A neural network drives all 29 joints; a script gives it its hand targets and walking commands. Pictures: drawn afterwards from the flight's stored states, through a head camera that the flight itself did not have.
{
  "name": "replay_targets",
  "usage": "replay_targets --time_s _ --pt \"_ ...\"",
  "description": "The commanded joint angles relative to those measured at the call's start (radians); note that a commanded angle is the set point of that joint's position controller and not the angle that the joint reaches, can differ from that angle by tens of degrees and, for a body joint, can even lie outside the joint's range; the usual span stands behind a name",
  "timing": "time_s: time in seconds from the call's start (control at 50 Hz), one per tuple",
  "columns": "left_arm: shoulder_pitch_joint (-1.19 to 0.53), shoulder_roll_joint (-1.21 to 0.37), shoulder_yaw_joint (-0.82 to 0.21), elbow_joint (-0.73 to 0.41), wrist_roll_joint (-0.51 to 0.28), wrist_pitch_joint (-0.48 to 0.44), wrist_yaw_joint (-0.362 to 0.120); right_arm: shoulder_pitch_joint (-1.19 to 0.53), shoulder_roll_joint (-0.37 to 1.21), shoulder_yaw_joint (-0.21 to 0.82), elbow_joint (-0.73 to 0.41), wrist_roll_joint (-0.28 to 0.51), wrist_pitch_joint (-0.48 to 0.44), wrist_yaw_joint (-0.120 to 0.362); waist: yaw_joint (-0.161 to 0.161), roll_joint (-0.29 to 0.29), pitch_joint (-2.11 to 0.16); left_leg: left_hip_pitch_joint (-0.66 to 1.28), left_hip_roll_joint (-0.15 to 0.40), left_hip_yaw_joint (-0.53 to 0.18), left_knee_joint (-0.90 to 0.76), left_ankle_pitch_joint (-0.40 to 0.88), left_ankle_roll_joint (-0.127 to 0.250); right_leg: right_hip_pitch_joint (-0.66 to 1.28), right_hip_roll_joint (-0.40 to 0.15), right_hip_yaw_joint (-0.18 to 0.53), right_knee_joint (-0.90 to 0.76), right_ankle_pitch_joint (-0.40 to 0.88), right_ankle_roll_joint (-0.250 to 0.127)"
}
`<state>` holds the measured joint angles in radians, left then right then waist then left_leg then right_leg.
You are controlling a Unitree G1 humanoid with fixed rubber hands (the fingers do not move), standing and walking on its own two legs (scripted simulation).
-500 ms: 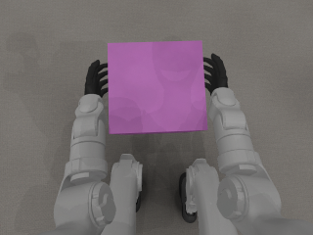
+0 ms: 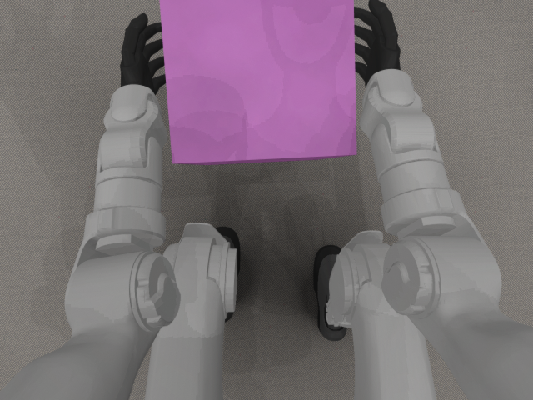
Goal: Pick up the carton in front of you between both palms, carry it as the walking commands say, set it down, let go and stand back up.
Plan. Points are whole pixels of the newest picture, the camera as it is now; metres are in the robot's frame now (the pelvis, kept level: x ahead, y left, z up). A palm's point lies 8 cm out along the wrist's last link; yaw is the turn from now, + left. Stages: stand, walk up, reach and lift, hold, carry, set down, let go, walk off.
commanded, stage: set down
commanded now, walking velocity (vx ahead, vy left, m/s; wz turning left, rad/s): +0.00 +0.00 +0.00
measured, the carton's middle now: (260, 93) +0.51 +0.06 -0.22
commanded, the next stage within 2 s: none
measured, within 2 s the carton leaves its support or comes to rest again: rests again in 0.78 s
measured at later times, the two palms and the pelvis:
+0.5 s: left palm (149, 85) +0.50 +0.22 -0.19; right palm (361, 80) +0.53 -0.08 -0.20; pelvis +0.00 +0.00 -0.05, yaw +0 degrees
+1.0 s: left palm (148, 88) +0.50 +0.23 -0.21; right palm (356, 81) +0.53 -0.08 -0.21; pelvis +0.00 +0.00 -0.05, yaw +0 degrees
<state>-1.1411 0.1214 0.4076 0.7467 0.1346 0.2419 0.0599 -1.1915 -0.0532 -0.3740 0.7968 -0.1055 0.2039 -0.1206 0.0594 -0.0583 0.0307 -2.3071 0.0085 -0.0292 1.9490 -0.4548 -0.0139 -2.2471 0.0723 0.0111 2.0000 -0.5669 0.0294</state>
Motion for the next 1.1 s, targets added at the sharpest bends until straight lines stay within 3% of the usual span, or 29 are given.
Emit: replay_targets --time_s 0.0,0.04,0.1,0.18,0.42,0.6,0.7,1.08 --pt "-0.624 -0.808 -0.475 -0.045 -0.132 -0.043 -0.251 -0.580 0.847 0.465 -0.001 0.106 -0.022 0.210 0.062 0.026 -1.122 0.742 -0.110 0.100 -0.076 0.259 -0.025 0.448 0.113 -0.076 -0.135 0.209 -0.003" --pt "-0.650 -0.793 -0.488 -0.046 -0.153 -0.051 -0.253 -0.605 0.836 0.483 -0.005 0.124 -0.029 0.207 0.066 0.024 -1.128 0.738 -0.105 0.103 -0.049 0.267 -0.025 0.456 0.111 -0.078 -0.108 0.218 -0.003" --pt "-0.659 -0.842 -0.516 -0.036 -0.224 -0.067 -0.252 -0.660 0.819 0.519 -0.052 0.149 -0.048 0.197 0.036 0.013 -1.177 0.773 -0.107 0.099 -0.010 0.328 -0.025 0.484 0.109 -0.086 -0.075 0.261 -0.006" --pt "-0.655 -0.877 -0.532 -0.002 -0.256 -0.055 -0.269 -0.664 0.826 0.536 -0.062 0.153 -0.049 0.196 0.015 0.015 -1.194 0.755 -0.107 0.101 0.026 0.361 -0.027 0.519 0.102 -0.089 -0.048 0.301 -0.016" --pt "-0.637 -0.840 -0.449 0.077 -0.220 -0.080 -0.270 -0.650 0.817 0.473 0.045 0.153 -0.066 0.226 0.045 0.006 -0.960 0.620 -0.104 0.096 0.050 0.281 -0.014 0.372 0.106 -0.081 -0.020 0.219 -0.018" --pt "-0.666 -0.785 -0.408 0.138 -0.225 -0.103 -0.272 -0.646 0.752 0.422 0.122 0.130 -0.085 0.218 0.027 -0.015 -0.860 0.560 -0.102 0.088 0.066 0.243 -0.012 0.353 0.101 -0.080 -0.008 0.187 -0.026" --pt "-0.664 -0.756 -0.386 0.170 -0.229 -0.118 -0.274 -0.642 0.741 0.414 0.147 0.125 -0.095 0.216 0.033 -0.032 -0.831 0.533 -0.102 0.088 0.078 0.254 -0.007 0.355 0.097 -0.076 0.002 0.204 -0.025" --pt "-0.623 -0.565 -0.281 0.309 -0.152 -0.128 -0.269 -0.493 0.555 0.245 0.282 -0.011 -0.083 0.229 -0.016 0.022 -0.561 0.416 -0.091 0.050 0.073 0.128 0.002 0.262 0.081 -0.049 0.008 0.126 -0.041"
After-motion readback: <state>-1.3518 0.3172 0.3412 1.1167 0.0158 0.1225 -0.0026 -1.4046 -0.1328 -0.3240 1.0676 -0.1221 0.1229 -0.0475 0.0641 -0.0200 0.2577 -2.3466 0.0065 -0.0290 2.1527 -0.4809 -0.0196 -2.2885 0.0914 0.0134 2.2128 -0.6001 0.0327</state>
